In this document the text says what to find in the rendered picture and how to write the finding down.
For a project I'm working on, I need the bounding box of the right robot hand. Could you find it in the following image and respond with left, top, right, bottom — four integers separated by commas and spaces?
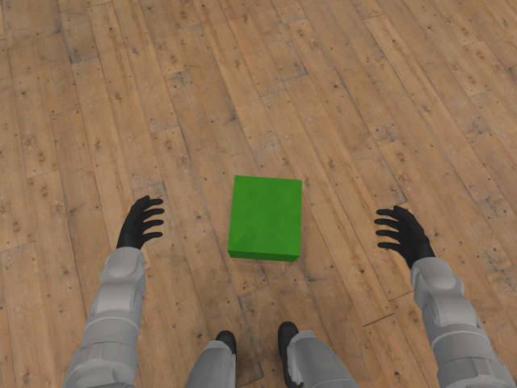
374, 205, 435, 270

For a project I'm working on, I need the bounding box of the robot left foot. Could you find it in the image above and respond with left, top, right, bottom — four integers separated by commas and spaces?
216, 331, 237, 363

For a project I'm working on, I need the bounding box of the carton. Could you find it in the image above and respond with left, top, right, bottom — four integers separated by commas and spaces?
227, 175, 302, 262

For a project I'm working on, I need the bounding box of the left robot forearm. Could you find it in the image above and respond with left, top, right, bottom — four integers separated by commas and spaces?
61, 247, 146, 388

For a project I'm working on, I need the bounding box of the right robot forearm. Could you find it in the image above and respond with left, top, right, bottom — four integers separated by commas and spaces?
410, 257, 517, 388

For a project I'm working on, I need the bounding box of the left robot hand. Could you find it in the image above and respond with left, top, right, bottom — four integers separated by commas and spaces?
116, 196, 165, 250

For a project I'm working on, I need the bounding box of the right robot thigh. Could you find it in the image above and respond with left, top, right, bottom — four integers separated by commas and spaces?
287, 337, 359, 388

